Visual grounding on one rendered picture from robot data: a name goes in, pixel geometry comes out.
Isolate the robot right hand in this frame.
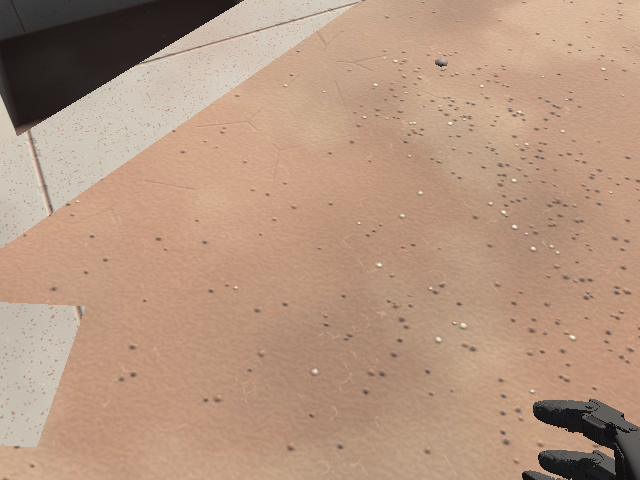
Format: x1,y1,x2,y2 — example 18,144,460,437
522,398,640,480

